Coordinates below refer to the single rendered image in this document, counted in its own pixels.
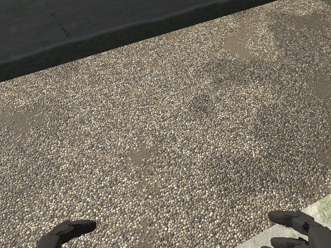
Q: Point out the robot right hand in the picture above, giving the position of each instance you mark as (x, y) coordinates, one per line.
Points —
(318, 235)

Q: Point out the robot left hand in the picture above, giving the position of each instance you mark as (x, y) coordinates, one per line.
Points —
(64, 232)

